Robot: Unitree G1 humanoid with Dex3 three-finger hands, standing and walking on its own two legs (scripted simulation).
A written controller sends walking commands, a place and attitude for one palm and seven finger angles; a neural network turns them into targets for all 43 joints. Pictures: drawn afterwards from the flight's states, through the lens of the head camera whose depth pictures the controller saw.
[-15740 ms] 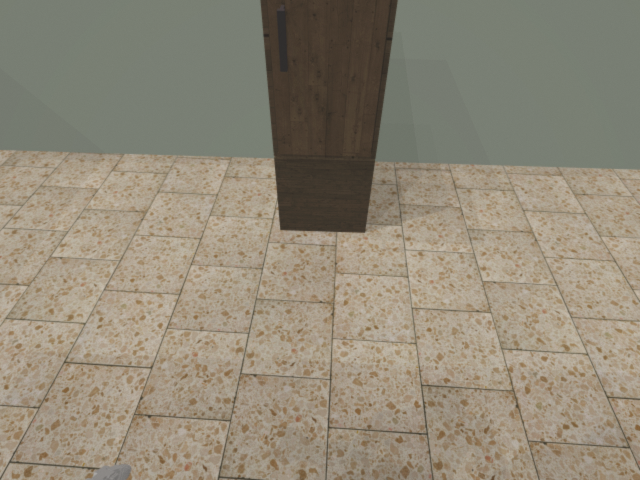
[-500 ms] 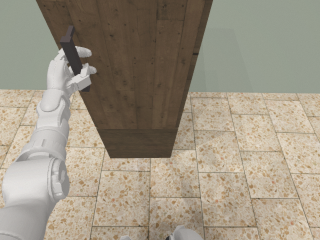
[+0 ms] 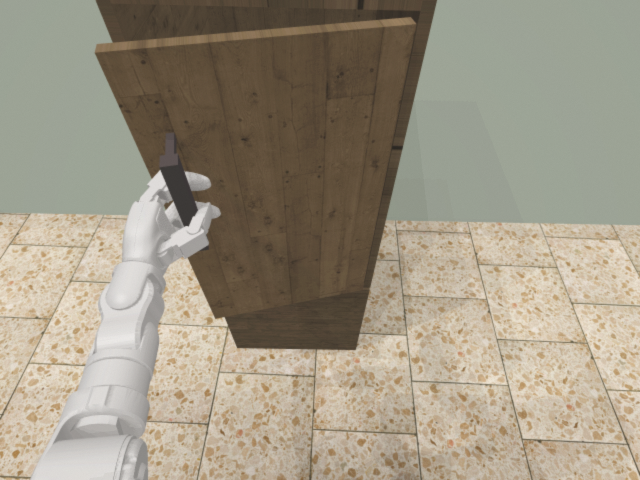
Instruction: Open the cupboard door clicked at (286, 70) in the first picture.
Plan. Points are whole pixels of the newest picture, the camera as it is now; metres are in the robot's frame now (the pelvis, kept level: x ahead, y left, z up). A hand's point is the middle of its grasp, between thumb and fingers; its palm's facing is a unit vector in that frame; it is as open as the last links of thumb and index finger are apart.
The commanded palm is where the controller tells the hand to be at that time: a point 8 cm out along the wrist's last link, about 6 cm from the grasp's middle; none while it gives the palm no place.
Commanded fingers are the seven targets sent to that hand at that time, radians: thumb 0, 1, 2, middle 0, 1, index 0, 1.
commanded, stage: pull the door open along its arc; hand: left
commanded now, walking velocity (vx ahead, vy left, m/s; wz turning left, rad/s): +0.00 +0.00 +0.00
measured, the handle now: (186, 196) +0.46 +0.17 +0.09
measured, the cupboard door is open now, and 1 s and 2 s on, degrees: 14 50 50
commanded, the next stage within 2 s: open thumb and fingers to let go in 0.52 s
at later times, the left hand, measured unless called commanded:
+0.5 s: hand (292, 328) +0.27 +0.03 +0.09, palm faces +0.26 -0.97 -0.02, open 6.2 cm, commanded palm +0.20 +0.06 +0.09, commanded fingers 0.00 0.90 0.90 -0.40 -1.35 -0.40 -1.35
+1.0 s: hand (301, 334) +0.26 +0.02 +0.09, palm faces +0.36 -0.93 -0.02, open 9.8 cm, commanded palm +0.22 +0.06 +0.09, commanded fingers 0.00 -0.50 0.30 -0.30 -1.20 -0.30 -1.20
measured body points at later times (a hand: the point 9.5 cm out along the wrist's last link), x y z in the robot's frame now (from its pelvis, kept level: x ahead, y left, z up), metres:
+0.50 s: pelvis +0.00 -0.03 +0.00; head -0.01 -0.05 +0.45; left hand +0.25 +0.08 +0.10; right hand +0.20 -0.22 -0.08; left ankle -0.04 +0.08 -0.71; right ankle +0.00 -0.10 -0.71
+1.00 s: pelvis -0.02 -0.07 +0.01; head -0.02 -0.10 +0.45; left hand +0.24 +0.07 +0.10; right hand +0.17 -0.27 -0.10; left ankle -0.04 +0.08 -0.71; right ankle +0.00 -0.10 -0.71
